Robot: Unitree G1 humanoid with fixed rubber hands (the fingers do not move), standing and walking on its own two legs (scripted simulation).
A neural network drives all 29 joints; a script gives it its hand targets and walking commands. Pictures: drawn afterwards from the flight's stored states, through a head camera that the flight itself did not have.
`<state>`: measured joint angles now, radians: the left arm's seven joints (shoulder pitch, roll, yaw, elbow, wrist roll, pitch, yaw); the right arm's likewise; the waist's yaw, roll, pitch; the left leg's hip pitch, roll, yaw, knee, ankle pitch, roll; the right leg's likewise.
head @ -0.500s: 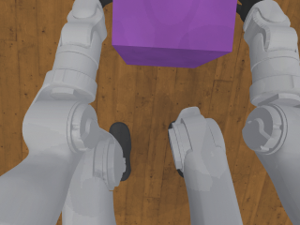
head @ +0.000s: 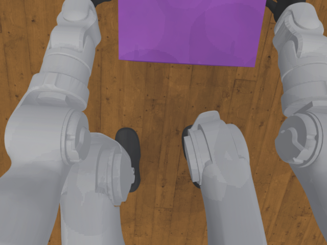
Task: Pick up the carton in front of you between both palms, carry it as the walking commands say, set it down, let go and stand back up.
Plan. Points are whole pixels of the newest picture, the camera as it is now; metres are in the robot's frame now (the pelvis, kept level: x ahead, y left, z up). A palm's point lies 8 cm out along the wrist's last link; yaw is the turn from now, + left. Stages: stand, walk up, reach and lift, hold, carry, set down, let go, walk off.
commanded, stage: set down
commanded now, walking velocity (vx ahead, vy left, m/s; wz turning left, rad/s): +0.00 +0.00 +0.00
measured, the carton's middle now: (182, 11) +0.52 -0.09 -0.24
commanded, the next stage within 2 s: let go in 1.14 s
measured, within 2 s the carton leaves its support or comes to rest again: neither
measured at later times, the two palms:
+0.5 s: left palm out of the picture +0.58 +0.08 -0.05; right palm out of the picture +0.51 -0.30 -0.04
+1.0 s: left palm out of the picture +0.59 +0.09 +0.09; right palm out of the picture +0.52 -0.29 +0.11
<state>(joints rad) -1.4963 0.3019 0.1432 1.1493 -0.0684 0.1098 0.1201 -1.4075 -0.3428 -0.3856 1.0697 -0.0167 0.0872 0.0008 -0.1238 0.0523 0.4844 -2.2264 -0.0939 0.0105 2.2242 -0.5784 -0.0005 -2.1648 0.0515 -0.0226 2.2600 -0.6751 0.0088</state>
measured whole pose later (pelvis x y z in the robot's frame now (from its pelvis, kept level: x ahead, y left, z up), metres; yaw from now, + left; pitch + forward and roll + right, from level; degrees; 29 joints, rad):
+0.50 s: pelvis +0.00 -0.01 +0.06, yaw +0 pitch +41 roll +2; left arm -1.39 0.34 0.15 1.00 -0.10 0.18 0.12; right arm -1.30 -0.37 -0.23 0.90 0.15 0.17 -0.05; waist -0.13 0.04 0.17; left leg -2.15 -0.06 -0.01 1.98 -0.55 -0.03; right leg -2.14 0.08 -0.02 2.02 -0.60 -0.03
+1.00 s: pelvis +0.03 +0.00 +0.19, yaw +0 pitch +47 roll -1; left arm -1.28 0.27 0.18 0.96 -0.03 0.23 0.11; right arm -1.17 -0.33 -0.35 0.93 0.07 0.17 0.05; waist -0.13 0.06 -0.06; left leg -1.89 -0.08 -0.03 1.52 -0.45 0.00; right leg -1.86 0.05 0.00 1.54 -0.51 0.00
